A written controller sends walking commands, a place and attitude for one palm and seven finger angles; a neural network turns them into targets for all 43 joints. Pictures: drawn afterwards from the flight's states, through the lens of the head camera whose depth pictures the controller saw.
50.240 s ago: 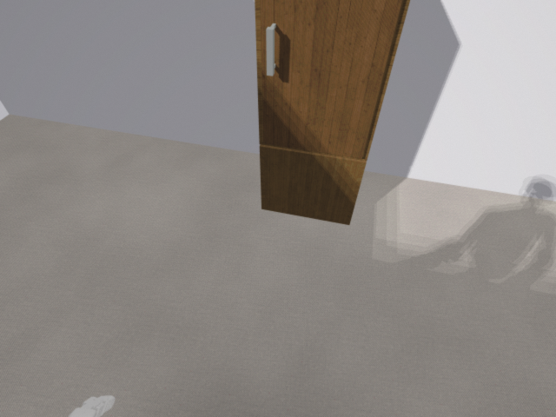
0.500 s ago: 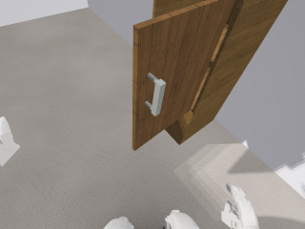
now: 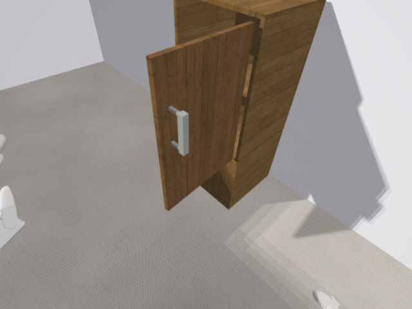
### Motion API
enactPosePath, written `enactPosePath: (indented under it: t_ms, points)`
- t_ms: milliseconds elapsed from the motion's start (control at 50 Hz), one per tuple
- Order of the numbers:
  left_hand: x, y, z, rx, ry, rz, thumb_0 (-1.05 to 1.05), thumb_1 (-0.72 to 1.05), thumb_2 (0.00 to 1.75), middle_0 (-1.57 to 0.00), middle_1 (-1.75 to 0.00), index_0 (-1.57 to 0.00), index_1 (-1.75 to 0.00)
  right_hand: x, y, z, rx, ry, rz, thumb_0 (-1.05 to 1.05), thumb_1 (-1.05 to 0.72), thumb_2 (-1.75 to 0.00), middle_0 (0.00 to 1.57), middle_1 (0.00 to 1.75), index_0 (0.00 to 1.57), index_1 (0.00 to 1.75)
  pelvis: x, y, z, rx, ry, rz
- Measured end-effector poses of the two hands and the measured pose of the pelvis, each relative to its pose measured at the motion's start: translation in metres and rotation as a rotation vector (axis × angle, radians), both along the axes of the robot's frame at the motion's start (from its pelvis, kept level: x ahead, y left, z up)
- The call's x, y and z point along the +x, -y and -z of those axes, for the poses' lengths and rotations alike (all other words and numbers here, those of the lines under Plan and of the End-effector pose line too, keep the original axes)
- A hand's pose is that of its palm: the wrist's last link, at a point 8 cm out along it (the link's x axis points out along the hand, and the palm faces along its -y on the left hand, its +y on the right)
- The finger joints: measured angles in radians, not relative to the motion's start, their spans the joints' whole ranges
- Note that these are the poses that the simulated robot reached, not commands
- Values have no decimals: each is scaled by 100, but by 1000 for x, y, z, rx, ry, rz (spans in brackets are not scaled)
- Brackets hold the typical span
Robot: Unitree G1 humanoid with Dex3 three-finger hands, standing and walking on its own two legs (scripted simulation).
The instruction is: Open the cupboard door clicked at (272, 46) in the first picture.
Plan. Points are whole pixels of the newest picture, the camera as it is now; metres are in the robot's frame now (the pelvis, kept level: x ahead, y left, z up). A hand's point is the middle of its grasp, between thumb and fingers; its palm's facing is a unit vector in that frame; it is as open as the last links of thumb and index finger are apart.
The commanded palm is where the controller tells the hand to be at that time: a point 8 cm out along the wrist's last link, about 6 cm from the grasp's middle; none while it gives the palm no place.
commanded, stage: stop stepping back and stand still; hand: left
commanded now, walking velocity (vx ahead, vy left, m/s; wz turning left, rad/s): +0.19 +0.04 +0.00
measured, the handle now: (178, 131) +0.56 +0.12 +0.04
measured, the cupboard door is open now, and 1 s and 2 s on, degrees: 93 93 93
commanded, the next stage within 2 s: let the arm hang, fingers relaxed in 0.46 s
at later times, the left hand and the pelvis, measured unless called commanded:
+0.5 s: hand (10, 243) +0.16 +0.28 +0.16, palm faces +0.47 -0.75 -0.46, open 7.4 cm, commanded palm +0.10 +0.30 +0.18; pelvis -0.04 +0.00 +0.00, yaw +0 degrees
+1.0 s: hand out of the picture -0.12 +0.19 -0.17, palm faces +0.07 -0.98 -0.19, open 7.2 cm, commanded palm none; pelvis -0.09 +0.01 +0.00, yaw +4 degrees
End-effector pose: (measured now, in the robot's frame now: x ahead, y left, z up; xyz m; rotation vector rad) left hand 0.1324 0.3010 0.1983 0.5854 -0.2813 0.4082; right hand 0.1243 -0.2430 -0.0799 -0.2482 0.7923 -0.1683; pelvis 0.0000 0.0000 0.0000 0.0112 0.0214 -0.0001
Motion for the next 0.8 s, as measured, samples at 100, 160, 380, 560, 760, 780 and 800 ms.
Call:
enactPosePath:
  t_ms: [100, 160, 380, 560, 760, 780, 800]
  points:
    - [8, -13, 17, -75, 63, -59, 1, 89, 89, -22, -31, -21, -31, -16, 16, 11, -41, 14, 56, 1, -90, -90, 20, 30, 20, 30, -8, -5, 11, 11, 33, -20]
    - [12, -8, 24, -88, 21, -52, 1, 89, 89, -21, -30, -21, -31, -22, 14, 10, -20, 50, 63, 1, -90, -90, 20, 30, 20, 30, -19, -1, 11, 20, 43, -9]
    - [-22, 17, 4, 24, -36, 25, 1, 89, 89, -22, -31, -21, -31, -40, 0, 6, 48, -5, 21, 1, -90, -90, 20, 30, 21, 30, -31, 10, -3, -2, 17, 4]
    - [-16, -9, 28, -77, -79, -53, 1, 89, 89, -21, -30, -21, -31, -19, -14, -2, 30, 61, -13, 1, -90, -90, 20, 30, 20, 30, -43, -4, -2, -12, 38, 1]
    - [-73, 30, 268, -431, -1078, -51, 1, 91, 89, -20, -30, -20, -30, -50, -6, 33, 65, -111, -60, 1, -90, -90, 20, 30, 21, 30, -78, -10, 6, -16, 25, -31]
    - [-92, 39, 287, -476, -1158, -58, 1, 91, 89, -20, -30, -20, -30, -61, -4, 34, 56, -150, -53, 1, -90, -90, 20, 30, 21, 30, -79, -9, 6, -18, 31, -35]
    - [-110, 48, 304, -521, -1229, -66, 1, 91, 89, -20, -30, -20, -30, -74, -2, 36, 45, -193, -44, 0, -90, -90, 20, 30, 21, 30, -80, -9, 6, -20, 37, -39]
